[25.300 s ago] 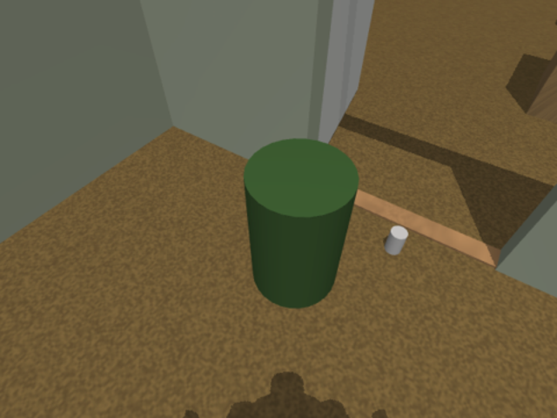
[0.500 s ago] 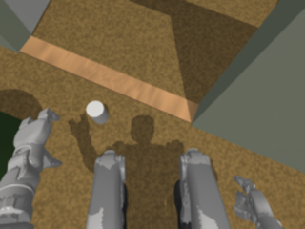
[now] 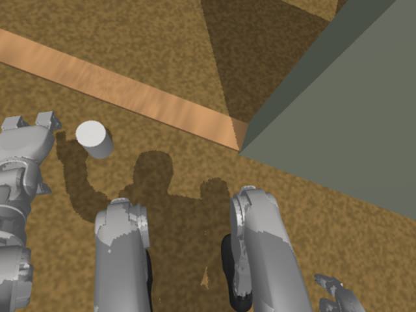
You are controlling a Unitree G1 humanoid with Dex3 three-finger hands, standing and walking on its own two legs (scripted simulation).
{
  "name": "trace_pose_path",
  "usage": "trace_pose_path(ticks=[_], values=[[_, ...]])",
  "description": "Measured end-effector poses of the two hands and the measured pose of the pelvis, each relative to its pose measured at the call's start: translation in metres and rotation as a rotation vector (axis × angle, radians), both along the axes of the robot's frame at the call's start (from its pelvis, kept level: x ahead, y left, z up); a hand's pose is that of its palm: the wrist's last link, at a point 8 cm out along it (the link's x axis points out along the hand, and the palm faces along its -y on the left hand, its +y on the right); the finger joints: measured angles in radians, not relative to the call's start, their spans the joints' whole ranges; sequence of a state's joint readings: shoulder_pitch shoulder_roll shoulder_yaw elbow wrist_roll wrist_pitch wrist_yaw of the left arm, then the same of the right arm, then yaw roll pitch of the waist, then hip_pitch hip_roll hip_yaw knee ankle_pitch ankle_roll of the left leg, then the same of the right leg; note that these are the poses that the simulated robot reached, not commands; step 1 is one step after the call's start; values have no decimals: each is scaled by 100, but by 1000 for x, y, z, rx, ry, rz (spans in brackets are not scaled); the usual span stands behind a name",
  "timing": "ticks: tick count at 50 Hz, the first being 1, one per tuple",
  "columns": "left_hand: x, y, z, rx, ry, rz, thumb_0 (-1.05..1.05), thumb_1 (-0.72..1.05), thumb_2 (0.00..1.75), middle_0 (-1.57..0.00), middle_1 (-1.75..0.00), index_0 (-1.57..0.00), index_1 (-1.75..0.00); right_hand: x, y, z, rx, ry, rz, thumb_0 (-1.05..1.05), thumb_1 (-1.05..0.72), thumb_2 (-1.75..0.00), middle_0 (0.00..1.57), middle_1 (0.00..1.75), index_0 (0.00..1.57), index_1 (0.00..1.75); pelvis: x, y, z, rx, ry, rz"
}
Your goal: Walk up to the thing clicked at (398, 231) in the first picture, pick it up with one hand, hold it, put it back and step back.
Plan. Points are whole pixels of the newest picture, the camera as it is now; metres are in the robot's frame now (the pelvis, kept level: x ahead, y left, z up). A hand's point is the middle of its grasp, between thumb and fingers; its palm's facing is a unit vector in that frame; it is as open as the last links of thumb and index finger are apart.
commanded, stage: rise first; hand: left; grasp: from above
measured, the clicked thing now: (96, 140) +0.52 +0.25 -0.33
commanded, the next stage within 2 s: none
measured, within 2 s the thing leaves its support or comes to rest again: neither
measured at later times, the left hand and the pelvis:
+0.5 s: hand (53, 152) +0.44 +0.30 -0.19, palm faces -0.45 -0.05 -0.89, open 14.0 cm; pelvis +0.01 +0.00 -0.03, yaw -1 degrees
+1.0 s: hand (61, 150) +0.45 +0.29 -0.21, palm faces -0.45 -0.06 -0.89, open 14.0 cm; pelvis +0.01 +0.00 -0.04, yaw -2 degrees
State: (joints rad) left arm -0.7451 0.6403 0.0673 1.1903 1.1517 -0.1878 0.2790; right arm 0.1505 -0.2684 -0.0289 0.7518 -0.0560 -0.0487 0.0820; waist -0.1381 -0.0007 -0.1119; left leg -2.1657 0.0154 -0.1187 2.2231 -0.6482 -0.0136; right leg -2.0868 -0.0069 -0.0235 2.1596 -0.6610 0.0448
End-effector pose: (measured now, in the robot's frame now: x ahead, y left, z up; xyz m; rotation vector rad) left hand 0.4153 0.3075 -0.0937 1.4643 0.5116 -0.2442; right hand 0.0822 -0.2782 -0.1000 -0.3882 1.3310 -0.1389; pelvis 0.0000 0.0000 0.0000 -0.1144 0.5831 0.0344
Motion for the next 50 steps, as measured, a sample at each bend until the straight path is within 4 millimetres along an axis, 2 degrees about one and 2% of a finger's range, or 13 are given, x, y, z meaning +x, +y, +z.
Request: trace_pose_path(ticks=[19,29,50], values=[[26,-8,-32,32,-8,-69,0,-50,98,-10,-99,-11,-99,2,5,-34,39,58,33,0,-92,-90,20,30,20,30,6,-3,-28,0,11,-14],[37,-11,-45,31,-22,-65,0,-51,99,-9,-102,-10,-101,-6,2,-36,23,88,24,0,-92,-90,20,30,20,30,9,-2,-35,-6,16,-21],[44,-17,-60,25,-14,-64,0,-52,99,-9,-104,-9,-103,-21,1,-39,17,122,23,0,-92,-90,20,30,20,30,9,-2,-43,-12,16,-26]])
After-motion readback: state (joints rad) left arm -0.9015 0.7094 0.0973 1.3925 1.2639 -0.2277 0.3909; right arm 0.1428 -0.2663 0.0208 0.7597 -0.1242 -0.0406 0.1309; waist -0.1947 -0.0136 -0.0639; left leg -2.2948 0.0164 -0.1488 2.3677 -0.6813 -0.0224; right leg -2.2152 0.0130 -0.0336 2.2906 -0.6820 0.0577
